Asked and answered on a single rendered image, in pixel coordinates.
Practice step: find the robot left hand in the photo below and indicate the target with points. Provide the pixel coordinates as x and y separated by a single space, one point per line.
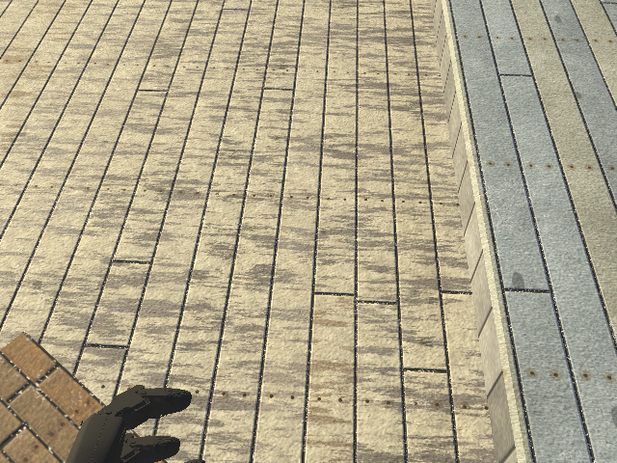
102 438

